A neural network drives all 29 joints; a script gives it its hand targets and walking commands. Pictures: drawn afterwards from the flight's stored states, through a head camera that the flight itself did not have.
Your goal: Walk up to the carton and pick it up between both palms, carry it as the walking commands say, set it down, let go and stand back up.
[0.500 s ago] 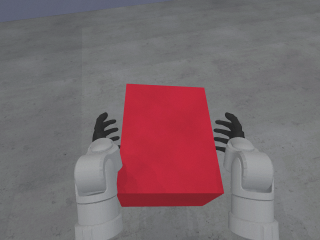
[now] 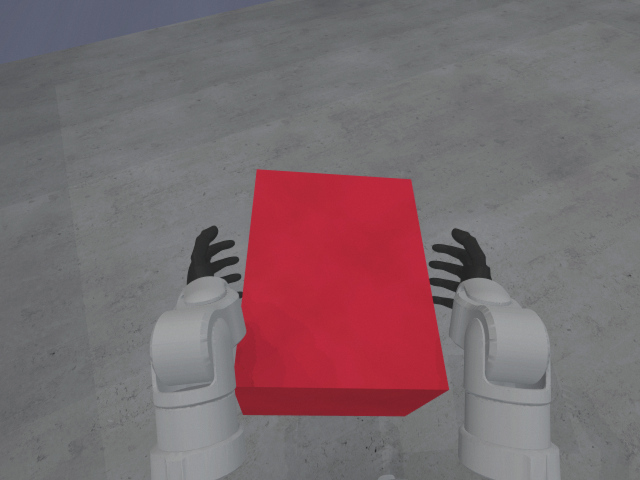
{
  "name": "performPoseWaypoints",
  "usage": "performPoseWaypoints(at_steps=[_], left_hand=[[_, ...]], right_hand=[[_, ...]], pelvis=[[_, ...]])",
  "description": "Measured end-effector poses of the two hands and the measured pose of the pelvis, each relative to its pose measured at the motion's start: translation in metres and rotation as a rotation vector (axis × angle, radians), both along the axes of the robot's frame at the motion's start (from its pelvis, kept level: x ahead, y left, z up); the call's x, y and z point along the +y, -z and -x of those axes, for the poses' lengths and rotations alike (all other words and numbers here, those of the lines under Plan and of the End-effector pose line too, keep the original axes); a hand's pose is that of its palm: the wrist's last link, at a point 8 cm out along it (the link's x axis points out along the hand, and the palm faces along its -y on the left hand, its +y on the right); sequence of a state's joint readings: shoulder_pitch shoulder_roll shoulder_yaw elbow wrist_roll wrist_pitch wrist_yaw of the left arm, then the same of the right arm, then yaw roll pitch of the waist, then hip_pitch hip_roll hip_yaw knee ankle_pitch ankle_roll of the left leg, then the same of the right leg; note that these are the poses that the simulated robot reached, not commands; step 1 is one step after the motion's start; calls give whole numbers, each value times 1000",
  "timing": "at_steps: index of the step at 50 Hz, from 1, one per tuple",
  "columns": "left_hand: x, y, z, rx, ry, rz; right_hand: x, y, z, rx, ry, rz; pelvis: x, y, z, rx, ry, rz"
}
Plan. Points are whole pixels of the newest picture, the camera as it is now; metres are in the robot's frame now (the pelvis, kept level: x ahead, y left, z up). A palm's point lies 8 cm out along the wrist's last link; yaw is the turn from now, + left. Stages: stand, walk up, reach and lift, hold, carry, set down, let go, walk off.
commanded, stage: carry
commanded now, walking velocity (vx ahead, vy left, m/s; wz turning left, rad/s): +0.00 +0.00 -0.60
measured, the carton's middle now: (330, 292) +0.37 +0.03 +0.01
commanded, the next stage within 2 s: none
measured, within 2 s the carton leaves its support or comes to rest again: neither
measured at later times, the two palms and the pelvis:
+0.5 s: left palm (360, 315) +0.28 -0.01 +0.10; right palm out of the picture +0.23 -0.29 +0.09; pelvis -0.05 -0.09 +0.00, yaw -12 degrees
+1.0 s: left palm (543, 365) +0.24 -0.19 +0.09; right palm out of the picture +0.10 -0.44 +0.09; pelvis -0.10 -0.17 +0.00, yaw -29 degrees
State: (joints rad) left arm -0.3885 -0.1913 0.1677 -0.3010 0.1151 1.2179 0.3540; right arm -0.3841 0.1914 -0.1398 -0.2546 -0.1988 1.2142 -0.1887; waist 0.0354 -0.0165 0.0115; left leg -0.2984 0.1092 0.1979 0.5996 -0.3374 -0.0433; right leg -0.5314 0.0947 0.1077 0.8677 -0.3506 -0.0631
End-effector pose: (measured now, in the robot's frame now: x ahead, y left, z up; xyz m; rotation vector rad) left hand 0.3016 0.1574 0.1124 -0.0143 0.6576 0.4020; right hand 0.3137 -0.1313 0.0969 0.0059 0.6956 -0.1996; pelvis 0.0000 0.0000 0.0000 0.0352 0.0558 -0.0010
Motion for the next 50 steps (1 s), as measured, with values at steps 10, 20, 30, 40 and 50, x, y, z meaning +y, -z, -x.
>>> performPoseWaypoints(at_steps=[10, 20, 30, 40, 50], left_hand=[[-116, 21, -13, 65, 202, -17], [-149, 17, 6, 62, 208, 7], [-213, 4, 21, 10, 333, 9], [-326, 25, 43, 76, 536, -37], [-344, 24, 64, 65, 547, 14]], right_hand=[[-114, 27, 41, 55, 193, -10], [-146, 14, 64, 57, 202, 9], [-203, -2, 113, -4, 320, 9], [-295, 29, 186, 59, 517, -17], [-311, 11, 211, 49, 527, 27]], pelvis=[[-56, 10, 9, 6, 164, -12], [-85, -5, 37, 49, 179, -32], [-111, 0, 55, 11, 323, -1], [-157, 11, 77, 11, 480, -11], [-170, 0, 104, 33, 507, -24]])
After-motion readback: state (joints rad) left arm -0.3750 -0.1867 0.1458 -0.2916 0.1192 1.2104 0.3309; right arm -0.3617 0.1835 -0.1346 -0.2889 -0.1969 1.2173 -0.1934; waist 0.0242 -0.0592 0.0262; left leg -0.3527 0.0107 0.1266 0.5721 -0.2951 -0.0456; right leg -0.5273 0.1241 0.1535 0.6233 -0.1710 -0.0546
